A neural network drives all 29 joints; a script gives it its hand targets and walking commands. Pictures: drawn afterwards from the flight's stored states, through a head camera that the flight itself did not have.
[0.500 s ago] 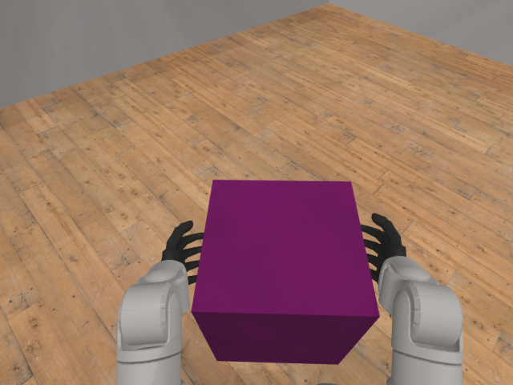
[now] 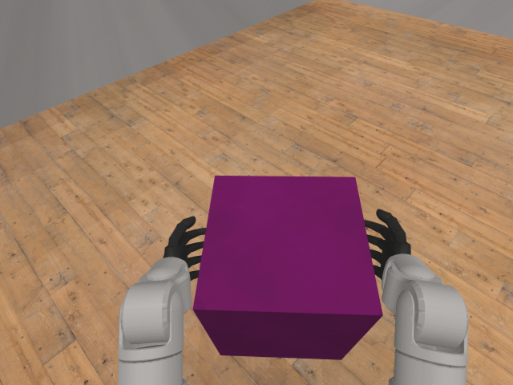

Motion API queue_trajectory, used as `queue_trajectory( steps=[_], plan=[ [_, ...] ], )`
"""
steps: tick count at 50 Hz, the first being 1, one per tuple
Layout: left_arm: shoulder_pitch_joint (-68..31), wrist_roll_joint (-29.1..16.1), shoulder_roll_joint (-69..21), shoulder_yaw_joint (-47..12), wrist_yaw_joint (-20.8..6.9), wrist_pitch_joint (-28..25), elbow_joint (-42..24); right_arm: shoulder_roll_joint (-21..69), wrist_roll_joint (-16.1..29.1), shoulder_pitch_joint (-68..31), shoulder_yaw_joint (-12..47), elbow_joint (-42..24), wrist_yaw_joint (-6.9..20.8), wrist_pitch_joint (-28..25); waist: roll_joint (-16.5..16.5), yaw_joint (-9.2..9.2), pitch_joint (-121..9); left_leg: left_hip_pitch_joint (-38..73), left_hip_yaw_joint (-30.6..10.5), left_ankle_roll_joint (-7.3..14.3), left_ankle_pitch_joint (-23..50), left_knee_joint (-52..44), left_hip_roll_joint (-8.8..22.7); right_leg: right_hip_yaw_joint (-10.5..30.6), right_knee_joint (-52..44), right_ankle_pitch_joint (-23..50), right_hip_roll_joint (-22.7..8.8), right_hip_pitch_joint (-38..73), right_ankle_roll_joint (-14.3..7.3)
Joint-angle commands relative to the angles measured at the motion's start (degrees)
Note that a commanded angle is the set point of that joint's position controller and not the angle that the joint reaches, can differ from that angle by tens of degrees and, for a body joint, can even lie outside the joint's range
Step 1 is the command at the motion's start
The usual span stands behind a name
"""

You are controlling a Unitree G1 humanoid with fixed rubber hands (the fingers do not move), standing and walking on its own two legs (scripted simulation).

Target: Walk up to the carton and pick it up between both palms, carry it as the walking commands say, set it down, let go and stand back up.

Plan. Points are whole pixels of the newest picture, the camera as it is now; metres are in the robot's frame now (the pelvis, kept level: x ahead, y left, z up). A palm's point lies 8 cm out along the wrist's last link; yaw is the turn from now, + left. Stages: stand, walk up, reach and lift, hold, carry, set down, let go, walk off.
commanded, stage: carry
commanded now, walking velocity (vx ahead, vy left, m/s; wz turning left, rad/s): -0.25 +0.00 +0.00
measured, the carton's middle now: (282, 273) +0.31 -0.01 +0.02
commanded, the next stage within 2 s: none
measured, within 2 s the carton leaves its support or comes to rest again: neither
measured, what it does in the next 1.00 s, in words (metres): walks backwards: left foot, then right foot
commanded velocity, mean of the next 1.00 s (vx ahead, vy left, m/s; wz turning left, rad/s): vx -0.25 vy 0.00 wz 0.00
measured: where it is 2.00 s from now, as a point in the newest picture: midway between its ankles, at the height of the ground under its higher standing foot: outside the picture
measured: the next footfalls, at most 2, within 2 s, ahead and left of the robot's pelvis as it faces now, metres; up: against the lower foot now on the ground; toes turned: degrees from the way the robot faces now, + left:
left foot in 0.06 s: +0.00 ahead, +0.10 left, +0.00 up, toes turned +3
right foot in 0.58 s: -0.18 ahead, -0.11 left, +0.00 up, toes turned -3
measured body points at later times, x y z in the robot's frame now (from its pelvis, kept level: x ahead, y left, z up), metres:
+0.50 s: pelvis -0.19 +0.04 -0.01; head -0.19 +0.07 +0.44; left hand +0.10 +0.19 +0.07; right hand +0.10 -0.11 +0.10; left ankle -0.04 +0.10 -0.73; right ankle -0.21 -0.12 -0.69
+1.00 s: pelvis -0.38 +0.07 +0.00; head -0.35 +0.09 +0.45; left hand -0.10 +0.22 +0.06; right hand -0.09 -0.08 +0.08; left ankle -0.37 +0.14 -0.73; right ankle -0.31 -0.09 -0.68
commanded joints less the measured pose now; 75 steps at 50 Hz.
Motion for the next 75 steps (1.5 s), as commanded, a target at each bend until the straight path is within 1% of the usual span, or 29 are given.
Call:
queue_trajectory(
  steps=[1,3,4,6,9,16,19,25,27,28,29,30,31,33,35,39,42,44,45,46,47,49,51,56,61,63,66,68,75],
  plan=[
    [-22.0,-22.4,-48.1,-37.4,-12.7,0.1,-2.6,49.8,24.3,-23.3,45.0,-2.4,13.5,2.1,-11.0,-0.13,-19.4,9.7,-2.5,-1.2,14.3,-30.3,3.8,4.5,2.4,43.1,-8.4,18.6,-5.7],
    [-25.3,-23.1,-48.9,-38.5,-12.6,-0.2,-4.9,52.0,24.1,-20.6,43.6,0.6,14.5,1.6,13.8,-0.02,-18.8,25.3,-19.3,5.5,52.3,-27.3,18.8,-1.7,14.0,-12.1,0.8,-6.9,-0.5],
    [-29.2,-24.1,-50.2,-40.1,-12.6,-1.0,-7.0,53.7,24.9,-23.5,44.1,-2.4,14.9,1.0,16.2,-0.07,-17.7,20.5,-21.9,11.4,60.2,-26.8,26.4,-2.0,27.1,-27.4,2.5,-8.5,0.2],
    [-28.3,-25.4,-52.0,-41.1,-12.6,-1.7,-7.5,55.0,25.1,-22.8,43.4,-2.7,15.6,0.5,7.3,-0.50,-13.2,13.2,-16.7,10.6,42.6,-29.4,23.5,1.5,38.2,-23.3,3.8,-7.9,-0.9],
    [-35.3,-27.3,-51.9,-43.0,-11.4,-2.8,-14.6,53.7,25.6,-24.0,41.6,-4.2,15.8,0.1,8.2,0.20,-13.7,13.3,-15.1,4.5,13.9,-32.9,15.1,0.8,39.8,-14.6,4.2,-8.8,-0.5],
    [-33.5,-26.5,-50.5,-44.6,-10.3,-0.7,-12.2,50.7,23.5,-19.6,37.8,-0.9,16.1,1.3,9.4,0.12,-16.3,22.5,-18.3,5.7,24.9,-33.3,17.3,-2.4,31.3,-18.6,5.1,-7.5,0.6],
    [-32.8,-26.3,-50.4,-43.3,-11.1,0.0,-10.5,51.6,23.3,-20.3,39.1,-0.7,16.1,1.9,11.0,0.12,-12.4,13.4,-17.2,8.8,11.4,-36.6,17.5,-4.3,25.7,-20.4,4.5,-3.3,0.0],
    [-29.8,-24.7,-50.2,-41.2,-12.0,1.4,-5.2,52.1,22.4,-19.3,40.3,3.5,16.0,3.3,16.9,0.52,-11.9,1.4,-13.2,4.3,-9.0,-43.1,16.9,-8.1,11.5,-16.7,6.2,10.3,-2.6],
    [-27.9,-24.6,-49.8,-40.0,-12.8,1.5,-3.2,51.2,21.0,-17.3,40.5,5.6,15.9,3.8,14.1,1.24,-11.2,-4.4,-9.1,-0.9,-16.2,-46.3,12.7,-10.1,3.9,-18.5,8.8,17.2,-4.8],
    [-28.5,-25.1,-51.2,-39.2,-13.3,1.4,-2.1,51.7,21.8,-21.4,41.8,3.3,15.5,3.6,4.6,2.17,-11.3,-7.6,-5.8,-3.0,-18.6,-39.1,10.1,-5.1,-0.7,-19.7,6.6,19.2,-6.3],
    [-27.7,-25.0,-50.0,-38.6,-13.6,1.2,-1.6,51.3,22.0,-23.3,42.9,1.7,15.4,3.3,-12.7,2.84,-8.8,-11.1,0.7,-4.7,-20.0,-21.7,2.4,12.1,-16.5,-31.5,-4.4,13.7,-9.6],
    [-28.1,-25.9,-52.4,-39.0,-13.9,1.1,-1.4,50.2,22.8,-27.5,43.8,-2.6,15.4,2.5,-25.4,2.29,-7.3,-10.3,2.4,-5.0,-14.7,9.0,-3.9,35.6,-26.2,-37.7,-24.5,-0.3,-17.1],
    [-29.5,-25.9,-52.7,-38.8,-14.2,1.3,-2.6,50.9,22.1,-28.2,43.9,-3.0,14.9,2.2,-18.6,1.31,-2.8,-10.5,-6.6,-2.7,-7.3,20.3,-2.2,28.4,-26.5,-35.0,-22.9,-8.7,-15.5],
    [-31.1,-25.0,-49.4,-38.6,-14.8,0.9,-5.1,52.2,22.6,-28.8,44.7,-1.8,14.2,1.5,-10.7,-0.27,-3.5,-1.7,-6.4,-1.9,-0.3,25.7,-3.2,11.4,-24.1,-25.1,-10.6,-12.1,-5.6],
    [-32.0,-25.9,-50.1,-38.3,-14.9,1.2,-6.4,52.6,22.9,-29.0,44.4,-2.8,13.5,1.4,-7.1,-0.18,-8.0,1.6,-3.0,-1.4,4.6,23.5,-2.7,3.2,-17.7,-9.6,-7.2,-6.8,-3.9],
    [-25.0,-23.5,-49.0,-35.4,-13.8,1.6,-1.5,50.1,23.6,-25.7,44.4,-1.5,12.5,2.8,-14.5,1.03,-17.1,-2.6,0.8,-1.9,-5.0,-3.6,-1.9,6.4,-7.4,26.5,-8.2,18.5,-9.1],
    [-27.8,-23.7,-48.3,-37.8,-12.7,0.6,-6.4,52.0,25.1,-24.0,44.6,-0.9,13.3,2.5,-13.9,-0.19,-17.9,5.5,-0.1,-1.7,3.8,-31.8,0.3,6.2,-2.8,33.5,-9.9,21.9,-8.0],
    [-25.8,-23.0,-48.7,-38.0,-12.2,0.1,-6.3,52.4,24.6,-22.3,44.4,0.8,14.2,2.0,1.1,0.61,-19.3,20.4,-10.1,0.7,21.5,-31.7,9.6,3.8,2.0,9.0,-4.9,6.7,-3.2],
    [-25.3,-22.9,-49.0,-38.7,-12.2,0.1,-6.2,52.7,23.7,-19.7,43.0,2.1,14.1,1.7,12.6,0.33,-18.7,27.2,-19.8,4.9,46.2,-26.2,17.8,-0.2,8.0,-9.7,-1.2,-6.6,-0.6],
    [-23.1,-21.9,-49.2,-38.0,-12.1,0.0,-4.3,52.9,23.8,-18.7,43.6,0.0,14.3,1.8,14.9,-0.02,-17.1,26.1,-22.3,9.2,61.0,-24.9,25.0,-1.7,21.6,-24.6,1.2,-13.0,0.4],
    [-28.1,-24.3,-50.5,-40.1,-12.2,-0.9,-7.8,53.3,25.2,-23.2,44.6,-4.3,15.1,0.8,7.8,-0.96,-13.1,18.3,-19.8,10.7,61.6,-26.9,26.0,1.4,29.6,-24.7,3.6,-11.6,-0.6],
    [-31.7,-27.2,-53.2,-41.2,-13.0,-1.7,-8.9,55.0,24.7,-26.0,44.3,-4.9,15.1,0.2,2.4,-0.38,-11.8,9.0,-15.6,10.9,29.8,-31.6,19.1,2.9,42.0,-17.2,4.4,-7.5,-0.7],
    [-30.7,-26.6,-52.0,-41.7,-12.5,-1.5,-9.2,52.6,24.9,-26.1,42.7,-5.0,15.0,0.5,8.0,0.20,-8.9,7.5,-13.5,7.8,8.9,-34.5,15.4,0.8,41.6,-11.6,4.5,-9.1,-0.1],
    [-32.3,-27.3,-50.5,-43.3,-11.5,-0.2,-10.9,50.8,23.8,-23.3,40.2,-3.2,14.6,1.2,11.1,0.40,-15.7,20.0,-15.3,8.7,33.7,-28.3,15.3,-3.0,24.0,-19.6,5.1,-6.2,0.7],
    [-30.5,-26.2,-49.7,-41.8,-11.6,0.6,-8.5,51.2,22.2,-18.2,40.4,2.6,15.0,2.3,13.4,0.27,-15.2,14.1,-16.8,8.2,17.3,-31.2,16.8,-4.4,6.7,-18.1,4.8,4.0,-1.3],
    [-28.0,-26.3,-49.4,-40.8,-12.7,0.5,-5.5,50.1,21.4,-18.2,41.6,1.8,14.6,2.0,9.2,0.74,-15.5,9.1,-13.9,4.8,5.4,-31.3,14.8,-3.3,-4.3,-11.2,4.8,12.0,-3.2],
    [-28.8,-25.4,-50.1,-40.4,-13.3,0.7,-2.6,51.0,21.6,-21.7,42.9,1.4,14.9,2.0,-9.1,0.54,-11.8,-0.6,-6.4,-0.9,-2.1,-23.0,4.9,15.5,-14.3,-21.4,-9.3,10.8,-7.0],
    [-28.6,-24.8,-51.1,-39.5,-13.6,0.2,-3.1,51.6,22.7,-26.8,44.8,-1.7,14.8,1.8,-13.3,0.74,-10.1,8.0,-0.5,-1.0,2.4,-4.0,1.4,14.2,-20.2,-26.6,-15.2,-5.0,-10.0],
    [-24.5,-23.4,-47.9,-37.4,-13.4,1.4,-1.2,49.7,23.5,-24.4,44.4,-0.9,13.9,2.6,-11.4,1.01,-11.1,3.5,0.8,-0.9,-2.0,-18.4,0.9,14.0,-7.5,23.2,-11.2,10.3,-9.1]
  ],
)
